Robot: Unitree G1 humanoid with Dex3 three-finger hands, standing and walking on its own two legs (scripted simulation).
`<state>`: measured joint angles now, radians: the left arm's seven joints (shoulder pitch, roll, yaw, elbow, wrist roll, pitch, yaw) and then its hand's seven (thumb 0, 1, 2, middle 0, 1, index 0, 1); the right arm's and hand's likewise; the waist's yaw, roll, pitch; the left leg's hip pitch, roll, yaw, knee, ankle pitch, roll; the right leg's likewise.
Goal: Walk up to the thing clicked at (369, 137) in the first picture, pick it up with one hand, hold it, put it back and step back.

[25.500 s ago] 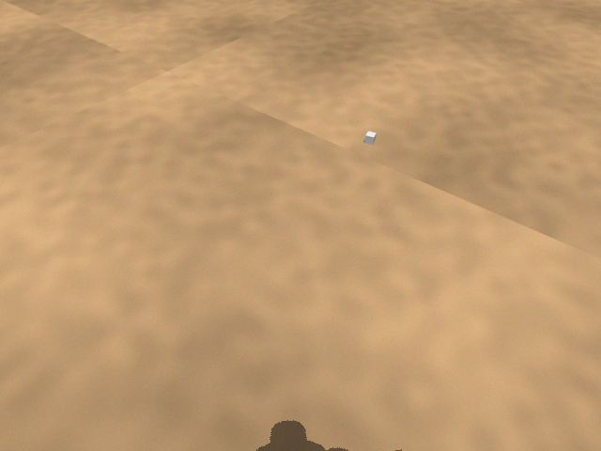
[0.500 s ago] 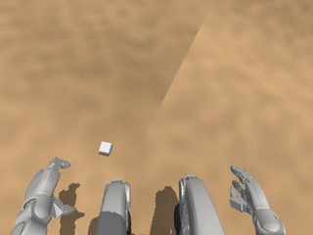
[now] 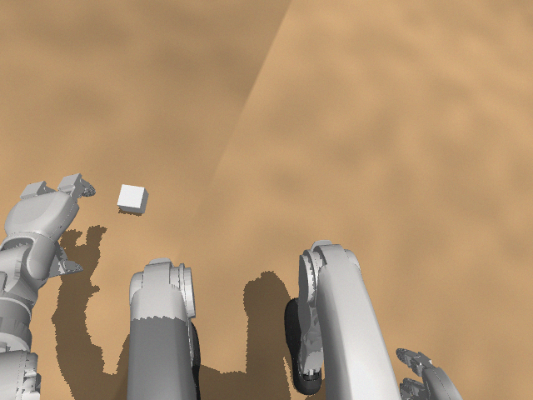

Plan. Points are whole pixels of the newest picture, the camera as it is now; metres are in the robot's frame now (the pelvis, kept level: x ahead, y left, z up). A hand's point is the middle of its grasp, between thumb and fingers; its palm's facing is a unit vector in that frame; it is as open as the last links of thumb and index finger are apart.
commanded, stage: rise first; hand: left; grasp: from above
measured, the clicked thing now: (133, 199) +0.50 +0.24 -0.37
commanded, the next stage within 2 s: approach in 1.22 s
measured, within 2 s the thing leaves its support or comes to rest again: neither
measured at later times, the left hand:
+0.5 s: hand (80, 220) +0.42 +0.30 -0.21, palm faces -0.51 -0.08 -0.85, open 13.8 cm
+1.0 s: hand (91, 212) +0.44 +0.29 -0.24, palm faces -0.48 -0.01 -0.88, open 13.9 cm
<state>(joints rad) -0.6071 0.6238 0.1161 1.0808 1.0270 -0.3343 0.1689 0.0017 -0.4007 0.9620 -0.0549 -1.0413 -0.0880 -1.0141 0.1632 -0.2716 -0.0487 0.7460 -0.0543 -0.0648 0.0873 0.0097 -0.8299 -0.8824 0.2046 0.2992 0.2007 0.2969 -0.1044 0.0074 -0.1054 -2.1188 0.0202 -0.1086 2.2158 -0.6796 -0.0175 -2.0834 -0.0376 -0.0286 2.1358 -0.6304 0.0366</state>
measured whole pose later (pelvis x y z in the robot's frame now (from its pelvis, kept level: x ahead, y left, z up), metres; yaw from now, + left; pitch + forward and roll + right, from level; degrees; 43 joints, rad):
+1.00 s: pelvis +0.01 +0.00 -0.07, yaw -3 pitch +32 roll -8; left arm -0.86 0.80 0.11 1.42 1.40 -0.48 0.42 0.00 -0.44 0.96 -0.09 -0.93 -0.11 -0.91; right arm 0.11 -0.26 0.03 0.78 -0.18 0.01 0.13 0.00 -0.91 -0.90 0.21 0.30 0.20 0.30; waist -0.21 -0.03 -0.04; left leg -2.33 0.00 -0.15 2.47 -0.71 -0.02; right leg -2.27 -0.02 -0.04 2.35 -0.65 0.05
